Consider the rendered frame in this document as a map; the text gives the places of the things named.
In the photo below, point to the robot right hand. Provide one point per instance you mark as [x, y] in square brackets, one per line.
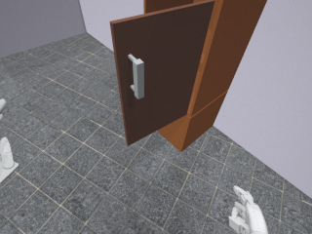
[252, 217]

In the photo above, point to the cupboard door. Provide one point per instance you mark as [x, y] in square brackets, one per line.
[170, 43]

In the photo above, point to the robot left hand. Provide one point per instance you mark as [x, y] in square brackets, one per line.
[7, 163]

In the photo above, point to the handle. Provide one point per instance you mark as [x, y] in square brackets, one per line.
[138, 73]

